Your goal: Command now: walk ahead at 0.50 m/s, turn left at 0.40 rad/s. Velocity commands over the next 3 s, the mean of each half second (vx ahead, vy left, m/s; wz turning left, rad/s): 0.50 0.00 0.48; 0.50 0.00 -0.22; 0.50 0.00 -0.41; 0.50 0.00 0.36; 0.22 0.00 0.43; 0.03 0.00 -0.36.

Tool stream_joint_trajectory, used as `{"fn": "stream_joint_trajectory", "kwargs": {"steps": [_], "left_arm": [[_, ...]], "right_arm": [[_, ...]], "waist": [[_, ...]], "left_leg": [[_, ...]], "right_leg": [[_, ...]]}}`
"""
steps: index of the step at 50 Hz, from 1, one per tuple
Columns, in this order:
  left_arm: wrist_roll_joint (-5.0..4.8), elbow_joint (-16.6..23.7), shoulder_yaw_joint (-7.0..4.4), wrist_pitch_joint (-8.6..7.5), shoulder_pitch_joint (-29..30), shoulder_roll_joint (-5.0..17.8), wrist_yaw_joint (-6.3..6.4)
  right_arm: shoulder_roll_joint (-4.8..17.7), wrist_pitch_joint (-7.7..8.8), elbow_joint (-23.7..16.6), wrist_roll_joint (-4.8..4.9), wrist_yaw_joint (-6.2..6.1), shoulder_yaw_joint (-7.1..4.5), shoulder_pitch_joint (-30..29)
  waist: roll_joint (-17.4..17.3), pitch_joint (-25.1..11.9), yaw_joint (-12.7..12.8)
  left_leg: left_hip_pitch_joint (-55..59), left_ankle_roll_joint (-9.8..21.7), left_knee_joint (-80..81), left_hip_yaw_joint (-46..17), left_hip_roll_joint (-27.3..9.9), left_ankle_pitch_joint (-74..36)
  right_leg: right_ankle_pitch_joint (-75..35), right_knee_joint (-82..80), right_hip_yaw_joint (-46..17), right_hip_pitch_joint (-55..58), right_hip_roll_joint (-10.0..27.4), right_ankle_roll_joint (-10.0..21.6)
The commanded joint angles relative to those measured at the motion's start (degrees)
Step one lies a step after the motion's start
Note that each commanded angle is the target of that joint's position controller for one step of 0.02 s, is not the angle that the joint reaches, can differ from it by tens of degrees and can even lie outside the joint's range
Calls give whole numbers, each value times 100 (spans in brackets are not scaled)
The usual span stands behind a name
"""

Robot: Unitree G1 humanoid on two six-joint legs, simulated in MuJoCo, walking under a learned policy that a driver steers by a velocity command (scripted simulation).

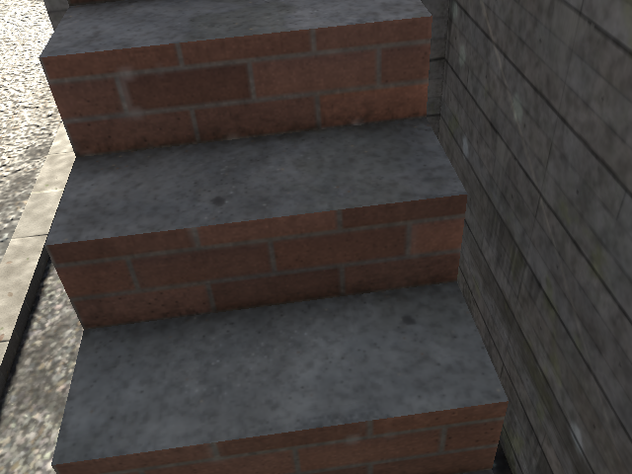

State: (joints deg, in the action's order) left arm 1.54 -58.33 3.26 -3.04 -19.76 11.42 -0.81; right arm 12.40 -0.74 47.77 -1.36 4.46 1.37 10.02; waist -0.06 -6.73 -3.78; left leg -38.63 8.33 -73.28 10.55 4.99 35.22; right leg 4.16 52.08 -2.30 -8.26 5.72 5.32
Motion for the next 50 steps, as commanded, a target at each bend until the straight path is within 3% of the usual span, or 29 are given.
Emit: {"fn": "stream_joint_trajectory", "kwargs": {"steps": [1,3,4,7,8,11,15,17,18,19,20,21,22,23,24,26,28,31,33,36,37,39,40,41,42,43,46,48,50], "left_arm": [[-230,1393,-97,-539,1664,-70,-437],[-42,1549,-85,-684,1677,-4,-492],[-1,1729,136,-781,1726,-411,-455],[12,1830,225,-794,1635,-276,-493],[17,1837,310,-712,1837,-563,-508],[-134,2386,460,-680,2360,-893,-559],[-59,3703,879,-910,5023,-1195,-380],[31,3412,437,-898,3474,-572,-140],[-14,3132,226,-723,2629,94,-52],[-101,2668,-90,-570,1367,614,-47],[-80,2233,-247,-423,584,944,-84],[212,1717,-358,-314,-133,1198,-239],[457,1306,-397,-36,-696,1029,-218],[481,1139,-199,-7,-291,154,-51],[229,916,-97,-48,310,-306,22],[59,371,69,-173,707,-1024,55],[97,201,73,-243,876,-1002,-47],[-84,278,-115,-328,1281,-165,-278],[-333,378,-279,-193,1301,409,-92],[-137,499,-470,-126,639,1044,102],[-100,654,-364,-93,690,729,-14],[-127,795,-375,-48,520,708,-66],[66,934,-315,-247,420,204,-202],[-48,924,-301,-448,-66,54,-310],[-358,1081,-264,-483,563,55,-407],[-629,1586,-148,-393,1689,-296,-417],[-393,2850,217,-251,3337,-680,-516],[-402,3268,340,-207,2836,-633,-686],[-235,3579,365,-116,2701,-262,-685]], "right_arm": [[-102,73,572,-195,-25,32,898],[-434,270,866,46,92,113,551],[-305,284,938,31,72,63,558],[-192,361,938,87,-26,86,659],[-656,229,1112,-95,-51,256,942],[-391,29,1203,-25,-208,285,1538],[-400,-28,1028,153,-543,230,1719],[-34,340,1237,126,-742,107,1757],[894,425,891,104,-820,-182,1446],[1204,403,692,-15,-876,-289,772],[1085,403,498,-122,-904,-222,449],[502,442,454,-283,-783,-162,853],[-353,425,292,-161,-459,-34,445],[-156,526,-173,-12,-55,-86,-254],[-532,520,-773,81,135,53,-762],[-516,498,-888,-54,354,179,-392],[-651,500,-636,28,367,288,426],[-555,555,-923,24,50,476,-130],[-353,528,-963,-47,-162,565,-270],[230,434,-295,388,-531,178,406],[573,442,-228,276,-495,56,567],[227,444,-184,98,-420,165,330],[669,363,156,41,-418,85,1100],[1226,287,244,-93,-484,-118,2177],[1021,250,176,-304,-523,-123,2258],[668,217,282,-327,-583,-54,1532],[-606,465,757,-252,-686,264,1454],[-469,440,613,-269,-689,321,700],[285,431,445,-84,-656,207,-437]], "waist": [[-658,780,219],[37,1296,628],[-22,1201,738],[335,1253,894],[401,1027,825],[-39,787,610],[-433,798,82],[-1219,-1830,1100],[-2055,-2179,1323],[-2089,-2036,1838],[-1462,-1797,1967],[772,-2421,1496],[2682,-2471,1528],[1192,-1405,1391],[927,149,798],[-225,1154,-119],[-769,932,-543],[-387,1139,-596],[46,504,-588],[808,89,-400],[-218,310,-452],[271,657,-75],[-979,-131,117],[-1849,-1500,-113],[-1496,-1634,-338],[-1481,-295,-66],[-300,837,55],[-240,882,725],[-244,648,1371]], "left_leg": [[1124,866,6162,-6273,-1731,840],[579,524,5002,-4268,-1225,-102],[726,411,4976,-3712,-1181,-995],[1423,224,5352,-3062,-1143,-2409],[1748,149,5226,-3175,-1120,-3090],[3124,-239,5050,-3107,-1309,-3225],[412,-326,6808,-2423,-765,-4385],[538,-333,5950,-1836,-633,-11406],[2415,-209,5626,-2349,-961,-12943],[3982,-73,4709,-2658,-1244,-13649],[4399,90,3894,-2700,-1278,-12949],[3230,24,2300,-2447,-900,-9806],[732,-502,-1297,-2264,605,-2717],[-248,-591,-3837,-2855,455,-2370],[-1301,-506,-4606,-2754,195,-1921],[-1439,41,-4363,-2654,-56,-2395],[-870,130,-4195,-2433,-115,-3023],[-765,-125,-2751,-1460,-329,-2500],[1577,-492,510,-505,-549,-1303],[2878,-805,3271,-486,-562,-2179],[2902,-593,4183,-674,-547,-3181],[3325,-481,6011,-998,-1071,-4126],[5614,-248,4318,-2131,-2195,-9010],[6797,943,4322,-3637,-3539,-9615],[6628,1678,5099,-4548,-3962,-6433],[5932,1169,5464,-3848,-3755,-4774],[5074,134,5846,-2414,-3117,-3556],[4015,-163,6368,-1550,-2863,-3633],[1882,-451,7363,-93,-2089,-4289]], "right_leg": [[243,6184,-988,-3368,-1097,220],[178,6356,-621,-3980,-778,510],[412,6530,-751,-4247,-880,552],[882,6135,19,-5440,-691,337],[833,7478,202,-6135,-719,284],[1063,8806,297,-8383,-545,178],[877,4547,1871,-5502,-654,-200],[-302,3731,2104,-767,-1156,-23],[856,2435,1411,-1043,-1167,-60],[1958,1251,597,-1318,-1110,-81],[2146,-4,71,-1089,-915,26],[250,45,-1323,774,25,666],[1136,-2507,-4587,1287,1312,1956],[3088,-3152,-5460,41,1454,1730],[4005,-3042,-4637,-1281,1338,1368],[3603,-2491,-2558,-2619,792,693],[2292,-2538,-1182,-3088,544,593],[1724,-3163,-44,-3651,274,845],[1342,-3362,730,-4062,-306,756],[923,-3033,-302,-2351,63,1096],[-490,-2077,235,-1704,-471,819],[-1,139,-87,-1718,-575,635],[1462,1923,-5,-3902,-1068,249],[2259,4494,-238,-4927,-1382,-111],[2841,7019,-494,-6046,-1215,-360],[3415,8633,-482,-7538,-768,-414],[3852,9119,-676,-8735,-438,-194],[3361,8428,-700,-8105,-225,-8],[1888,5759,41,-5369,31,-1]]}}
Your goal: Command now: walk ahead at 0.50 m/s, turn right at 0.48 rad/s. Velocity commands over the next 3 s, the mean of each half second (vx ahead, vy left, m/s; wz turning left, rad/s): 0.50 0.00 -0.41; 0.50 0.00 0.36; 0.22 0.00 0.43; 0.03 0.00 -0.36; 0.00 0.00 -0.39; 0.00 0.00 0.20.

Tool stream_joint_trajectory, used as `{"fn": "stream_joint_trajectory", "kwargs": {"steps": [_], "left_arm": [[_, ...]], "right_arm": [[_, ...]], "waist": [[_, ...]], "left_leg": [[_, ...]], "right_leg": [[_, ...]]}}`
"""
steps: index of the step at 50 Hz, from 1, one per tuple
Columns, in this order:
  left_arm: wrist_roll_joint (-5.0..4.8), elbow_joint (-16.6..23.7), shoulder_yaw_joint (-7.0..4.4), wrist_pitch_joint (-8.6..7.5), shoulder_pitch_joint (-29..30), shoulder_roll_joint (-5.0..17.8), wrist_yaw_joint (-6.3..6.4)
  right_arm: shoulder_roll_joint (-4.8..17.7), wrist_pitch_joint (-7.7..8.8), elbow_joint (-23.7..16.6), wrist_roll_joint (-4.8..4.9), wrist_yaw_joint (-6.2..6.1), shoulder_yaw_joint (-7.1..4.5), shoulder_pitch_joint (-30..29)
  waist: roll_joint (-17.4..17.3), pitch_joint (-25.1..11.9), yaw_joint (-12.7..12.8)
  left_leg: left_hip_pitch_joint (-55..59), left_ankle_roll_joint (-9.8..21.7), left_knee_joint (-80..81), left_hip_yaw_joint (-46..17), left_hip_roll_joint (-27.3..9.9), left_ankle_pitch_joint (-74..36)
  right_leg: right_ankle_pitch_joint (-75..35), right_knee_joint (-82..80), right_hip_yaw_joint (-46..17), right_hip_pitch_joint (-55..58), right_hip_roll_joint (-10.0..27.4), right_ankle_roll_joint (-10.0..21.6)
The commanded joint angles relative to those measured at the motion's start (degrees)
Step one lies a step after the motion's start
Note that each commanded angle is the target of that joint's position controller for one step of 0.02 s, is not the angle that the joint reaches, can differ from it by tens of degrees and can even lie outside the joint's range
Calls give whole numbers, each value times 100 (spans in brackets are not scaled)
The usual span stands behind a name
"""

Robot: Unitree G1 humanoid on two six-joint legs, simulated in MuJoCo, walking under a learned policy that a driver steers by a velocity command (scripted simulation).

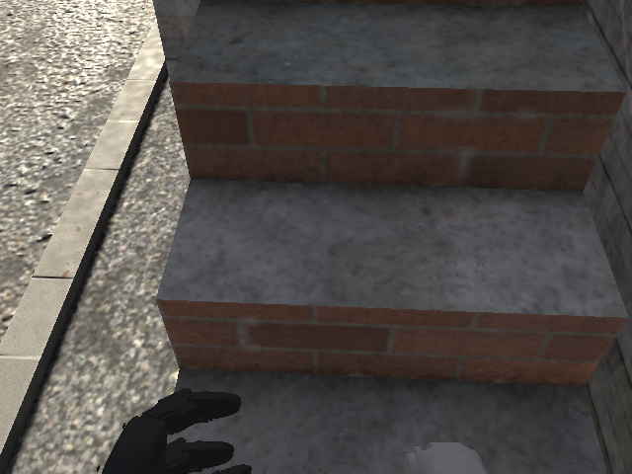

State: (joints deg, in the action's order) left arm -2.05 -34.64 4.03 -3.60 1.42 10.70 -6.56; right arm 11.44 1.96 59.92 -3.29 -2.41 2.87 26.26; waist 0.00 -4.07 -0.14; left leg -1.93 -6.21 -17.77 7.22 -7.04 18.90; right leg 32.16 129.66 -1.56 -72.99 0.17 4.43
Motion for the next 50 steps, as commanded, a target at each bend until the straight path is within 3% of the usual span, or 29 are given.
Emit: {"fn": "stream_joint_trajectory", "kwargs": {"steps": [1,2,3,4,5,6,7,8,10,11,13,15,18,20,22,25,28,30,31,33,34,35,36,37,38,40,44,48,50], "left_arm": [[244,1072,220,19,229,117,-19],[372,694,4,54,-154,411,136],[345,147,-176,95,-1647,663,245],[276,-1,-281,129,-1992,858,236],[301,-85,-415,243,-1473,1127,304],[207,-334,-668,356,-1121,1911,385],[353,-291,-599,501,-1228,1520,560],[365,-861,-339,566,-1592,941,477],[194,-1638,-177,413,-1906,106,244],[296,-1698,-132,266,-1608,-74,218],[259,-1570,-158,131,-1427,-106,279],[442,-1474,-122,133,-1634,-315,388],[538,-1683,-43,180,-1964,-246,401],[530,-1790,-58,202,-2188,39,459],[428,-1858,-22,234,-2266,95,483],[461,-2077,85,260,-2591,64,685],[426,-2522,122,210,-2889,-26,771],[300,-2336,95,210,-2228,294,872],[217,-2388,-5,179,-2242,614,978],[329,-2298,-227,128,-2315,1594,1028],[418,-2211,-220,148,-2161,1421,1034],[642,-1918,-367,108,-1977,1421,1035],[529,-1586,-254,-63,-1673,685,858],[252,-1501,-312,-234,-1141,392,590],[200,-993,-266,-466,-625,253,253],[326,-650,-132,-630,-566,31,22],[349,-443,80,-659,-644,-102,101],[390,255,191,-538,307,-317,327],[494,574,278,-695,1475,-603,325]], "right_arm": [[891,152,-806,322,108,-83,-2622],[1208,280,-616,511,176,-202,-1855],[2150,328,-703,491,191,-435,-2093],[2679,147,-771,519,169,-641,-2140],[2321,4,-853,346,180,-663,-1681],[706,20,-1149,82,211,-422,-743],[665,315,-916,-9,487,-399,-491],[332,451,-1021,199,700,-437,-616],[-199,551,-1919,99,822,-190,-2163],[-206,562,-2128,88,885,-103,-2275],[-375,696,-2332,18,893,84,-2104],[-466,702,-2359,128,846,171,-2223],[-752,641,-2417,356,636,323,-2083],[-857,616,-2548,450,470,433,-2296],[-935,614,-2900,490,381,558,-3185],[-1026,603,-3369,587,309,695,-4369],[-900,553,-2826,564,504,521,-3445],[-452,555,-2516,282,632,304,-2502],[-195,473,-2467,249,644,160,-2496],[246,134,-2113,279,658,-34,-1807],[276,18,-1877,307,701,-73,-1754],[625,8,-1648,130,755,-227,-1205],[909,-92,-1168,59,768,-311,-452],[165,-135,-668,-179,647,-183,-78],[-445,-85,-617,-113,600,14,-551],[-457,122,-582,218,619,-10,-1175],[-302,201,-618,306,552,-83,-1280],[106,41,-548,424,374,-99,-480],[168,-176,-192,437,229,-232,1401]], "waist": [[-134,-163,1431],[-207,-1204,1342],[-1218,-1756,1945],[-1830,-1624,2027],[-1595,-1224,1541],[1664,-1538,72],[1729,-2602,50],[1331,-2357,-85],[617,65,-277],[692,421,-421],[295,324,-630],[-252,313,-557],[423,447,-493],[454,714,-298],[424,788,-30],[944,789,319],[872,-71,141],[1029,-1163,-574],[1120,-1801,-813],[1305,-1512,-1015],[1211,-1142,-978],[441,-863,-1069],[-1731,-823,-813],[-1624,-363,-668],[-232,532,-219],[255,1240,386],[516,1240,657],[-168,637,204],[2,381,-770]], "left_leg": [[-3056,1083,1876,904,-352,-5441],[-2900,1263,1323,762,-517,-9506],[-1444,1218,243,686,-884,-11877],[-151,1152,-843,452,-835,-11699],[123,1262,-2077,76,-737,-9816],[-2468,649,-5166,-108,829,-3573],[-2781,623,-8711,-1447,1447,-922],[-3416,923,-9747,-2109,1437,-972],[-5095,1419,-10458,-1474,1119,-693],[-5198,1548,-10653,-1439,959,-500],[-5865,1643,-10607,-1276,902,-739],[-6678,1466,-10604,-968,814,-1033],[-8056,1219,-12735,-782,997,-910],[-9026,1121,-12863,-1085,1012,-1221],[-9103,1056,-11613,-814,1146,-1659],[-8606,903,-10469,354,958,-1589],[-8003,1159,-10058,328,868,-1615],[-4532,1484,-8130,882,1145,-969],[-2931,1440,-7552,899,1292,-866],[-2580,1218,-4999,649,1389,1070],[-2487,1311,-3822,248,1373,755],[-1397,1743,-3600,-1491,1248,-459],[-705,2609,-1807,-3587,251,-1580],[-1380,3183,132,-5854,-433,-688],[-2228,2922,108,-5882,-545,881],[-2527,2472,-654,-4000,-32,812],[-2390,2104,-173,-2329,250,-1088],[-1544,2105,29,-2742,-43,-1914],[1398,1951,-505,-3253,-16,-3417]], "right_leg": [[-1052,-3524,872,3939,-22,131],[-1450,-3218,1329,6072,-771,105],[-1516,-3874,1157,6300,-538,32],[-1211,-5820,740,5707,-488,9],[-757,-7531,-180,5439,-709,129],[-1950,-9239,-3836,7091,666,1243],[-3366,-10539,-4764,7375,996,1152],[-2231,-10524,-4048,6804,799,721],[-115,-10543,-3367,5199,468,266],[-144,-10457,-2924,4746,268,136],[-1189,-10300,-2229,5292,135,-17],[-1326,-10408,-2310,5349,320,-84],[-848,-10725,-2511,5163,637,190],[-543,-10718,-2406,5313,776,-156],[-426,-11058,-2046,4889,633,-433],[-1186,-12251,-2042,4586,867,-47],[-3666,-11953,-1230,6503,1038,117],[-9595,-11519,234,6162,790,-39],[-12347,-11412,250,6152,901,100],[-14118,-10388,-217,7714,1702,589],[-13696,-9738,-29,8034,1484,553],[-12467,-8464,-460,6825,1218,379],[-4963,-5819,-106,5082,-76,-93],[-1931,-2260,-801,3941,-1152,-499],[-2122,-869,-1453,2919,-951,-81],[-1988,-975,-1310,1895,-711,259],[-1070,-2363,-220,1411,-342,132],[-1149,-1680,355,333,192,-168],[-564,-1678,882,-1727,80,-325]]}}
Over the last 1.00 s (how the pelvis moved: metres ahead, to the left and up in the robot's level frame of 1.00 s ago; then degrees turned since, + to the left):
0.43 0.10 0.31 6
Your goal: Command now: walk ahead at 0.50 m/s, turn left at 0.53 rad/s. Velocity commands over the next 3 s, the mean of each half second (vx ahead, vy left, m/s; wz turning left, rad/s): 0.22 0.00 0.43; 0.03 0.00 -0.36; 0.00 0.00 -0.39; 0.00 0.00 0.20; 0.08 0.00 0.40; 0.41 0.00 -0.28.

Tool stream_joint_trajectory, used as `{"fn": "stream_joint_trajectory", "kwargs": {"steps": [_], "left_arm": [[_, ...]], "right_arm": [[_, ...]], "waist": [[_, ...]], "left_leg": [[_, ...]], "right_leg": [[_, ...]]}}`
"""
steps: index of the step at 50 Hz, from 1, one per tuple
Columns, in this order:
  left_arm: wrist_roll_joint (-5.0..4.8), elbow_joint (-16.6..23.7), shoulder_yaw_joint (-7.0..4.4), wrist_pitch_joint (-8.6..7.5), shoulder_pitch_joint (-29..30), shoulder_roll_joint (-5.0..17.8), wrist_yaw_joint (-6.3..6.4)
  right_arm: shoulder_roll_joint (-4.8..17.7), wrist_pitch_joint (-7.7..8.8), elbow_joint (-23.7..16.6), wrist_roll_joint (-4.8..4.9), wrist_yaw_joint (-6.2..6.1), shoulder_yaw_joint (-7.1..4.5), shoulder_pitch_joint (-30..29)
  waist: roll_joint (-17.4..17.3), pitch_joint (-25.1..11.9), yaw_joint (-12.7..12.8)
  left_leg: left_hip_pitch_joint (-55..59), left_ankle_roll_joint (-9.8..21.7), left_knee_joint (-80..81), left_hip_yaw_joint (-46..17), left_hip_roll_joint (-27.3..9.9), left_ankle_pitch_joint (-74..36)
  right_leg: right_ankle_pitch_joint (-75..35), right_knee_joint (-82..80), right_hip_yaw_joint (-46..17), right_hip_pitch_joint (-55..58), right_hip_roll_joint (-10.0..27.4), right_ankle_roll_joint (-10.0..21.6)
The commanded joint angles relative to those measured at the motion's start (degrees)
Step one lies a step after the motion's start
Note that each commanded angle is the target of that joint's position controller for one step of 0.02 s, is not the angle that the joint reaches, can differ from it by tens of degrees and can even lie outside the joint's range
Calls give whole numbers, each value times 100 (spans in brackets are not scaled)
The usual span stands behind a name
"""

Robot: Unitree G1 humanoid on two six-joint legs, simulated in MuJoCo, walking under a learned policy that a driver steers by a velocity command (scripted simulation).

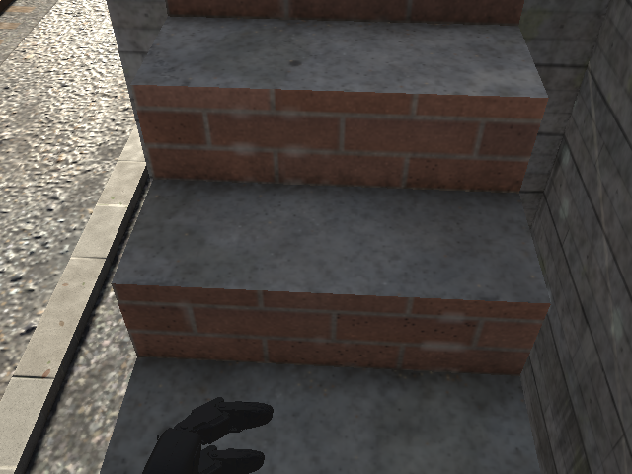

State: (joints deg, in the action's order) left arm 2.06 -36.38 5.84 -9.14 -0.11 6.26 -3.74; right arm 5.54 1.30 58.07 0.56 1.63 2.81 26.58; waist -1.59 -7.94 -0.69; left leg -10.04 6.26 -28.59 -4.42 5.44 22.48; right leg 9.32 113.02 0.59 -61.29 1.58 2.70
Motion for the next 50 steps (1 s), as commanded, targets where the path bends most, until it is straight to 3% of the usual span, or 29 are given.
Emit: {"fn": "stream_joint_trajectory", "kwargs": {"steps": [1,3,4,6,7,8,9,11,13,14,16,17,18,19,21,23,26,29,32,35,37,38,39,40,43,45,47,48,50], "left_arm": [[130,1146,208,-275,2348,-427,-60],[91,1967,297,-494,3457,-366,-156],[47,2107,239,-457,3051,-149,-122],[251,1272,-387,-615,-1069,1506,-35],[-401,563,-616,-368,-2178,1832,79],[-704,-103,-572,-59,-2532,1630,239],[-203,-182,-615,126,-1575,1181,441],[96,-28,-404,141,-465,173,704],[-102,409,-521,431,1187,425,887],[-151,701,-784,552,2023,1327,979],[-175,1029,-823,336,2768,1713,659],[-317,1083,-683,202,2859,1337,361],[-168,1549,-577,247,2686,577,52],[-28,1542,-373,-1,2555,411,-132],[-162,1198,-297,-163,536,11,-296],[-336,423,-254,129,-1175,499,-395],[-491,53,-397,547,-850,764,5],[-422,711,-397,592,685,792,390],[-298,1153,-304,435,1148,796,247],[-252,984,-397,357,344,1336,37],[-372,184,-623,710,-538,1581,92],[-367,199,-758,650,-659,2003,202],[-97,-250,-674,626,-1733,1595,354],[479,-741,-540,507,-2712,1108,469],[396,-1680,-621,583,-4042,908,630],[-122,-1220,-415,778,-1358,662,564],[-377,-458,-846,847,167,1882,681],[-293,-345,-948,611,341,2434,505],[-308,-540,-1152,462,482,2906,268]], "right_arm": [[649,-193,104,-38,-294,-252,2085],[507,-163,119,30,-533,-352,2140],[704,-140,-169,70,-642,-417,1231],[1604,-25,-896,-276,-550,-683,-819],[1944,88,-1272,-141,-406,-821,-1627],[1461,308,-1840,-233,-106,-747,-2130],[1210,412,-2164,28,45,-815,-1662],[1063,212,-2894,352,154,-603,-1859],[971,39,-2732,53,318,-390,-286],[1213,46,-2596,-193,242,-442,643],[1598,-182,-1760,-433,-218,-803,2406],[1034,-310,-1290,-460,-255,-678,3143],[921,-49,-1242,-644,-255,-485,2004],[412,57,-1149,-454,-194,-253,1592],[511,111,-1390,-480,-47,-49,443],[1094,-160,-2229,-102,-230,-129,-1460],[1421,-203,-2360,-246,-185,-110,-2150],[1461,-415,-2473,-365,-393,-195,-1415],[1439,-472,-2499,-363,-636,-376,-842],[1973,-613,-3010,-292,-565,-519,-1874],[1860,-358,-2965,-55,-379,-528,-1834],[1661,-113,-3187,-342,-196,-511,-2215],[1188,327,-3028,-350,-24,-328,-3100],[982,689,-3227,-120,73,-198,-3612],[14,861,-3876,90,215,376,-4559],[57,832,-4240,-50,514,545,-4066],[782,610,-4022,-408,344,364,-2834],[1077,438,-3411,-483,89,152,-1971],[1802,262,-2835,-695,-398,-178,-1004]], "waist": [[82,416,-1005],[-667,192,-1072],[-918,-221,-455],[-645,-2439,1820],[1271,-2582,2111],[2849,-1549,1752],[2831,-1083,773],[1399,-282,-306],[-455,570,-1679],[-827,900,-2375],[-778,-407,-2962],[-822,-386,-2922],[-2091,1101,-1663],[-1288,1543,-1422],[-33,755,274],[349,-190,1026],[525,320,699],[601,730,-280],[-9,-75,-535],[-242,-1076,25],[-177,-782,-33],[912,44,-47],[1649,547,901],[1976,287,1310],[228,43,1082],[-473,420,-726],[532,-512,-1366],[438,-1489,-1463],[-562,-976,-1820]], "left_leg": [[3578,588,269,-2152,-1319,-4812],[4045,284,302,-1913,-1152,-6830],[2860,152,600,-1722,-1069,-7766],[-892,-1627,-2229,-908,-28,-12023],[-2046,-1556,-4323,-1349,225,-5422],[-4764,-1425,-5512,-1235,583,1370],[-6989,-1751,-8169,-1214,411,3160],[-7572,-1527,-8778,-628,-617,3621],[-3501,-1239,-5866,126,-549,2346],[-880,-1360,-3500,1185,532,2506],[1998,-823,-2783,1120,142,-1925],[2121,-225,-546,462,-655,-2851],[724,-15,-22,-1151,-156,-4162],[209,-28,1448,-308,-530,-3822],[2100,166,-626,-1692,-1751,-8852],[594,695,-126,-1763,-2180,-5628],[-1167,654,421,-1016,-2051,-5940],[642,504,203,-971,-2093,-5453],[2874,558,-515,-1105,-2231,-6383],[2763,-12,-1627,-59,-1296,-8556],[2774,-190,-2323,-194,-1085,-5765],[-1823,-1127,-4607,375,-52,-1662],[-4735,-1167,-7239,559,250,2057],[-6955,-1071,-9870,-607,780,2896],[-10886,-628,-12713,-658,404,3935],[-7564,-566,-9079,656,-497,2926],[-507,-673,-6732,1598,102,-785],[979,-693,-7101,1516,187,-1521],[379,-681,-3021,707,-215,-1581]], "right_leg": [[2159,-314,642,-3503,-17,-203],[3092,-2494,585,-2814,-24,-165],[2878,-4662,452,-410,-68,-28],[-573,-7127,-374,7708,239,914],[-2747,-8302,-1542,9350,1144,1031],[-3646,-8133,-1510,10277,1397,810],[-5181,-7002,-1894,10430,2311,971],[-4275,-7399,-1684,8579,2207,704],[-1210,-8445,-16,4765,864,-78],[-2706,-8105,979,2931,-194,-88],[-4547,-6254,824,2609,291,47],[-1019,-4690,835,2841,-17,-45],[1896,-2130,552,2088,-1305,-263],[2312,-1546,479,2002,-896,44],[2871,887,-926,-381,-1470,232],[2337,-626,-1103,880,-228,-289],[1983,-693,-371,2147,-290,-775],[2256,-866,-613,230,-150,-685],[2990,-2546,-983,-845,181,-427],[424,-7828,117,2572,-23,-258],[-2180,-11497,-22,4181,134,9],[-4919,-9326,-1250,6859,653,930],[-7269,-9440,-1438,7992,1068,1199],[-9744,-8346,-2051,9579,1743,1302],[-7726,-7901,-1960,11369,2115,989],[-5228,-9052,-390,6835,970,272],[-6955,-10621,-197,2115,152,425],[-9832,-10522,-312,2423,622,464],[-9393,-8471,-549,4963,512,74]]}}
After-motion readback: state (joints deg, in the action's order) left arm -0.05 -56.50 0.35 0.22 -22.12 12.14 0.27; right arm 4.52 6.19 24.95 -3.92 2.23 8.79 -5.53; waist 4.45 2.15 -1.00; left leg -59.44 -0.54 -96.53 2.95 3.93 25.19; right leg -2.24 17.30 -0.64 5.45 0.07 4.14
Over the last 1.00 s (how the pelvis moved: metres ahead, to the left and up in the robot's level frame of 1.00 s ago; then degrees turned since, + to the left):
0.43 -0.11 0.38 1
